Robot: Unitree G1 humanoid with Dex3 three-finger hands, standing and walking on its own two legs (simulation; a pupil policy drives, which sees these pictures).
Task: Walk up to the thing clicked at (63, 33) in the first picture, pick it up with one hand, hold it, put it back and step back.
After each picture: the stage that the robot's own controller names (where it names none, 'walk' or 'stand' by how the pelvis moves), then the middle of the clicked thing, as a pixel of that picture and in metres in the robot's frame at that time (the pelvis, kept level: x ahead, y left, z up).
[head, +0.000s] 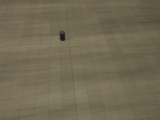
stand; (62, 35) +1.58 +0.25 -0.72
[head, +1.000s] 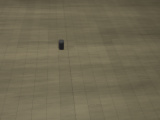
walk; (61, 44) +1.46 +0.18 -0.71
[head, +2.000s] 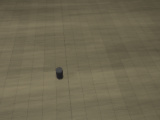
walk; (59, 73) +0.96 +0.18 -0.71
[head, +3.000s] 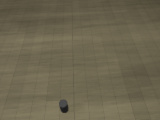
walk; (64, 106) +0.60 +0.19 -0.69
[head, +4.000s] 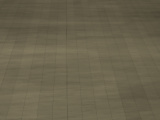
stand; out of the picture +0.38 +0.16 -0.70
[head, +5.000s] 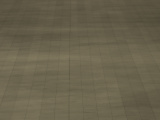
stand; out of the picture +0.36 +0.19 -0.72
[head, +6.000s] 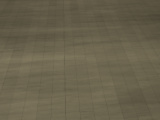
stand; out of the picture +0.36 +0.20 -0.72
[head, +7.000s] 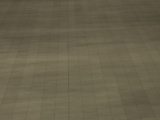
stand; out of the picture +0.36 +0.19 -0.73
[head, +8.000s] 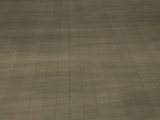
stand; out of the picture +0.36 +0.18 -0.73
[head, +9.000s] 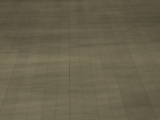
stand; out of the picture +0.35 +0.18 -0.73
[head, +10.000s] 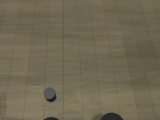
go down; (50, 95) +0.42 +0.16 -0.52
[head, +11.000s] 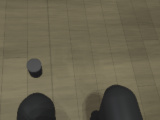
go down; (35, 68) +0.48 +0.17 -0.34
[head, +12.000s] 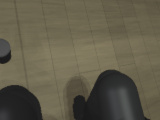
close in; (1, 52) +0.47 +0.19 -0.27
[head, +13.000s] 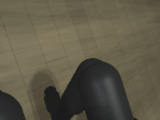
close; out of the picture +0.46 +0.23 -0.24
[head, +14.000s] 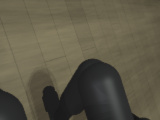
lift; out of the picture +0.45 +0.22 -0.24
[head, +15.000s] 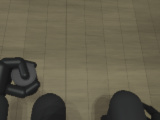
lift; (26, 80) +0.35 +0.19 -0.07
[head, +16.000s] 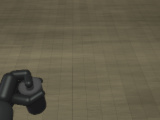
hold; (33, 96) +0.32 +0.17 +0.04
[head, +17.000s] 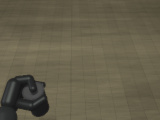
hold; (36, 100) +0.32 +0.17 -0.01
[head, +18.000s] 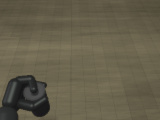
crouch; (38, 100) +0.32 +0.17 -0.01
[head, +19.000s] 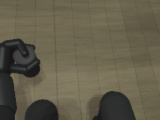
crouch; (28, 62) +0.43 +0.16 -0.10
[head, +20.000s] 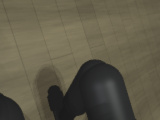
lower; out of the picture +0.46 +0.24 -0.24
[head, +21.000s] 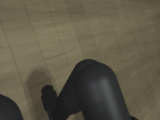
lower; out of the picture +0.46 +0.24 -0.25
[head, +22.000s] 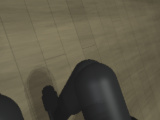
lower; out of the picture +0.46 +0.24 -0.25
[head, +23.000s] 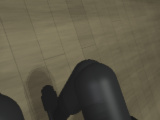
lower; out of the picture +0.46 +0.24 -0.25
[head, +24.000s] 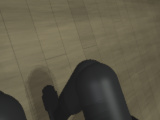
loosen; out of the picture +0.46 +0.23 -0.25
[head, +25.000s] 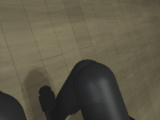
withdraw; out of the picture +0.45 +0.22 -0.25
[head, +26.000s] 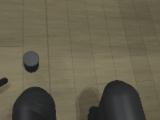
walk; (31, 62) +0.46 +0.17 -0.30
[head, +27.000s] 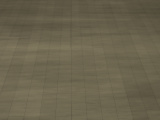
stand; out of the picture +0.38 +0.14 -0.65
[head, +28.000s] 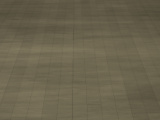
stand; out of the picture +0.38 +0.16 -0.67
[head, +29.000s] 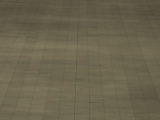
stand; out of the picture +0.39 +0.15 -0.67
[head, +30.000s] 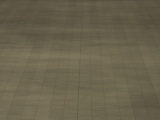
walk; out of the picture +0.39 +0.16 -0.72
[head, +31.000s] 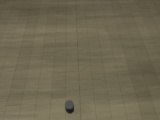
walk; (69, 107) +0.51 +0.11 -0.70
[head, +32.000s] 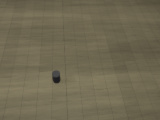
walk; (56, 77) +0.77 +0.17 -0.70
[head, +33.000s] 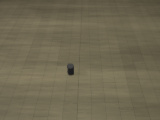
stand; (70, 69) +1.04 +0.16 -0.70
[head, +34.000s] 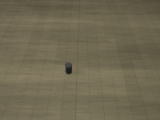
stand; (68, 68) +1.03 +0.15 -0.72
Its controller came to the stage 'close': yes
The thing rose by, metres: 0.71
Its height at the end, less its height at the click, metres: +0.00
